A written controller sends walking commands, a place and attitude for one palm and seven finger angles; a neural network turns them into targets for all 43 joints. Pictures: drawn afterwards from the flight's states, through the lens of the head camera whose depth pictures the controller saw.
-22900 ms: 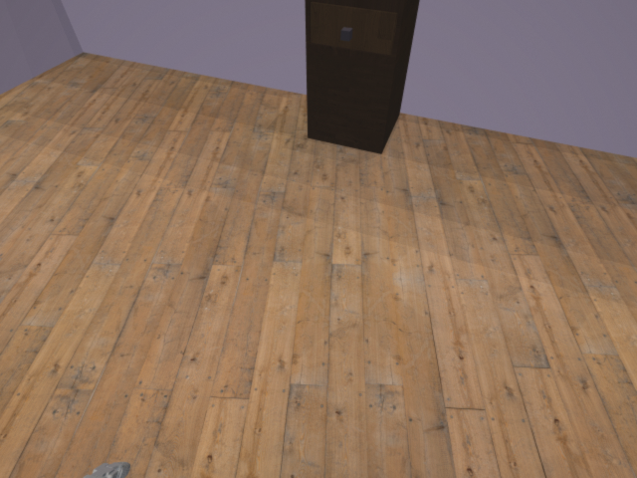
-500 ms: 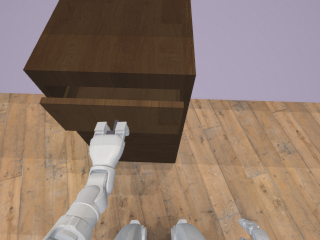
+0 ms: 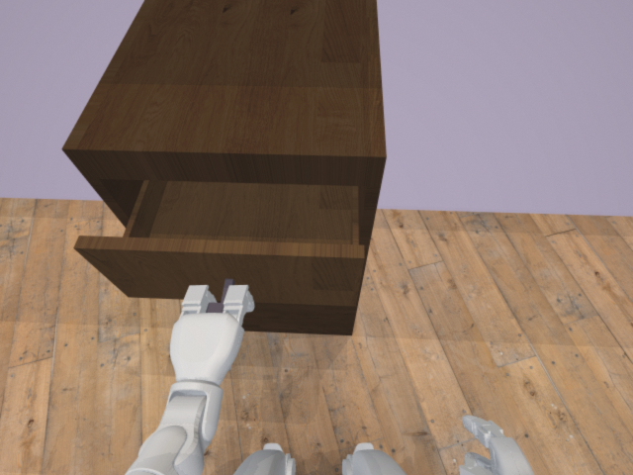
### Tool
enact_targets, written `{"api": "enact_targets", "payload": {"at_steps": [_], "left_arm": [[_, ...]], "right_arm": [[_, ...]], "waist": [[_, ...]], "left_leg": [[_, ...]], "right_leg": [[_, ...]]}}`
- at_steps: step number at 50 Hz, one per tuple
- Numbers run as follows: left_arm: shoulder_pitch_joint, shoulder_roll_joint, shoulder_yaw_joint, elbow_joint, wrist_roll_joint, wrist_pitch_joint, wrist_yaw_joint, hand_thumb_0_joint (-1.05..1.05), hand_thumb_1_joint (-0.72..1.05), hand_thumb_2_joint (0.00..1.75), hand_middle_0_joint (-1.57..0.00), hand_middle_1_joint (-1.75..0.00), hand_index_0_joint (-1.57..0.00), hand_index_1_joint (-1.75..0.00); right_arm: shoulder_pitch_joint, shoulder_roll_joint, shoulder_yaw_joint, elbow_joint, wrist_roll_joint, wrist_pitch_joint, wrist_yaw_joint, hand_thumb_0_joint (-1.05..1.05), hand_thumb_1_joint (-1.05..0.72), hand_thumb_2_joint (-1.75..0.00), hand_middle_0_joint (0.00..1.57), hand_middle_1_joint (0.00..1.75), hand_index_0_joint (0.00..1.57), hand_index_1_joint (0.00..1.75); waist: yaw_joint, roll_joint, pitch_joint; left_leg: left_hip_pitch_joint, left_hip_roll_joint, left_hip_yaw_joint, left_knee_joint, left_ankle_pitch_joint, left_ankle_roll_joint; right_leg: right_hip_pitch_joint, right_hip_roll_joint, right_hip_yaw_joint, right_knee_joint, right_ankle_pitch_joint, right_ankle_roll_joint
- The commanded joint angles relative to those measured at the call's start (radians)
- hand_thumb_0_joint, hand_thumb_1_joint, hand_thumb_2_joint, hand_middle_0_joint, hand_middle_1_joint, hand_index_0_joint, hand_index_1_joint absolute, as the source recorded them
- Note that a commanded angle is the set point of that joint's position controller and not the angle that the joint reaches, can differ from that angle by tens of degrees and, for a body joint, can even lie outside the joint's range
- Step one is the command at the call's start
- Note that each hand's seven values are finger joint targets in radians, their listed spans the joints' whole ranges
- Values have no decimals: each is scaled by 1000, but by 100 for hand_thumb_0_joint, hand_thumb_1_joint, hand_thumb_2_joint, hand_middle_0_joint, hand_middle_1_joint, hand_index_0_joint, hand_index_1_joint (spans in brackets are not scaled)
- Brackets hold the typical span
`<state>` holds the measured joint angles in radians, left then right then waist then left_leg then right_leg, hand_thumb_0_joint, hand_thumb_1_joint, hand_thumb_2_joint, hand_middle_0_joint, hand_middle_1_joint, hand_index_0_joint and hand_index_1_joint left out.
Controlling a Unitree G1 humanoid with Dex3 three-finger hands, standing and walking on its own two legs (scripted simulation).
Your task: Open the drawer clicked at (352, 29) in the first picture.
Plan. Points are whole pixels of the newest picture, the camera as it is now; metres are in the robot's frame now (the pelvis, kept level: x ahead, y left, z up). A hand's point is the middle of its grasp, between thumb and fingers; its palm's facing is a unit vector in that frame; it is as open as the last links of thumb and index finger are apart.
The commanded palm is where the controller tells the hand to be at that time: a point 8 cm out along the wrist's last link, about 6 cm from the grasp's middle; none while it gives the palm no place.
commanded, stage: pull the drawer open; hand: left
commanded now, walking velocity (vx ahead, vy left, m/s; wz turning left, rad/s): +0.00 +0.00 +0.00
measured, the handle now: (225, 307) +0.35 +0.14 -0.07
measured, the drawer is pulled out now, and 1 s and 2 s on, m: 0.12 0.23 0.30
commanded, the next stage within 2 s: open the thumb to release the handle in 1.96 s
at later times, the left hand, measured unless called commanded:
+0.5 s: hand (215, 394) +0.24 +0.14 -0.08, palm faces -0.06 -0.11 -0.99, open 7.6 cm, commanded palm +0.19 +0.16 -0.03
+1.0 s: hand (207, 443) +0.18 +0.15 -0.08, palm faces -0.09 -0.13 -0.99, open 7.6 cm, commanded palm +0.13 +0.17 -0.03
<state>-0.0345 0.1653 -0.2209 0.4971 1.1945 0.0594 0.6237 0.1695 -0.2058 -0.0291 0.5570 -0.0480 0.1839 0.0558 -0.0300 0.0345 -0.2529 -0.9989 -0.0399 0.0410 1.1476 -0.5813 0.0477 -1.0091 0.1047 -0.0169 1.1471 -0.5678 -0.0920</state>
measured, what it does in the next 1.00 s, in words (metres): stands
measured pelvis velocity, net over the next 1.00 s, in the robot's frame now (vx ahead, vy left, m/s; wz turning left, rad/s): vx -0.03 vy -0.02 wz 0.02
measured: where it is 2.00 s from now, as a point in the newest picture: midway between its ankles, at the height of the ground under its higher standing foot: outside the picture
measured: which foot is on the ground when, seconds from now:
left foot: down 0.00-1.00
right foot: down 0.00-1.00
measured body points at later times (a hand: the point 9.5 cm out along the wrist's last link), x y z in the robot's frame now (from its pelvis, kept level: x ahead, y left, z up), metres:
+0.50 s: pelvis -0.02 -0.01 -0.01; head +0.06 -0.04 +0.43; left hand +0.23 +0.15 -0.02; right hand +0.16 -0.24 -0.13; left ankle -0.03 +0.09 -0.64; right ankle -0.03 -0.07 -0.64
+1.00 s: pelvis -0.03 -0.02 -0.02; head +0.06 -0.06 +0.42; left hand +0.18 +0.15 -0.02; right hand +0.18 -0.24 -0.14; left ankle -0.03 +0.09 -0.64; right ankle -0.03 -0.07 -0.64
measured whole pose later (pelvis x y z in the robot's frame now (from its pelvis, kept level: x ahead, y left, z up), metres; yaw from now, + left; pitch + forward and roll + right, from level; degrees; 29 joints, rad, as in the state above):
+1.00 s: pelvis -0.03 -0.02 -0.02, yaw +1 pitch +24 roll +3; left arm 0.36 0.21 -0.15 0.18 1.20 -0.11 0.60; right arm 0.11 -0.21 0.00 0.50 -0.07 0.11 0.04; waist 0.01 0.02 -0.27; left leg -1.07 -0.05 0.05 1.25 -0.59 0.01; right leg -1.10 0.10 -0.02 1.29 -0.60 -0.13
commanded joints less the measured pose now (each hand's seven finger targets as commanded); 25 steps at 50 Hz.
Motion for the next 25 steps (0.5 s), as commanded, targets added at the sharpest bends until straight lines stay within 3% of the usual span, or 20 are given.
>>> {"api": "enact_targets", "payload": {"at_steps": [1, 9, 15, 18, 25], "left_arm": [[126, 85, 61, -220, -21, -24, 55, 0, 90, 90, -40, -135, -40, -135], [205, 88, 73, -269, -12, -44, 62, 0, 90, 90, -40, -135, -40, -135], [182, 118, 104, -268, -5, -48, 68, 0, 90, 90, -40, -135, -40, -135], [197, 102, 83, -287, -5, -48, 64, 0, 90, 90, -40, -135, -40, -135], [324, 113, 99, -307, -28, -59, 48, 0, 90, 90, -40, -135, -40, -135]], "right_arm": [[-16, -107, -39, -133, -1, -43, -4, 0, -90, -90, 20, 30, 20, 30], [-53, -102, -31, -149, -9, -64, -6, 0, -90, -90, 20, 30, 20, 30], [-68, -103, -31, -149, -10, -70, -19, 0, -90, -90, 20, 30, 20, 30], [-80, -99, -29, -158, -9, -69, -22, 0, -90, -90, 20, 30, 20, 30], [-94, -93, -19, -180, -5, -76, -21, 0, -90, -90, 20, 30, 20, 30]], "waist": [[51, -73, -353], [49, -59, -296], [53, -72, -281], [57, -69, -305], [76, -89, -287]], "left_leg": [[200, -16, -61, -64, 522, -11], [155, -23, -57, -51, 417, -12], [122, -29, -55, -38, 356, -11], [125, -31, -53, -34, 341, -11], [91, -36, -55, -40, 335, -14]], "right_leg": [[363, -64, 120, -107, 801, 39], [320, -67, 126, -106, 712, 35], [292, -65, 137, -107, 617, 31], [291, -70, 140, -106, 588, 37], [334, -74, 157, -108, 635, 35]]}}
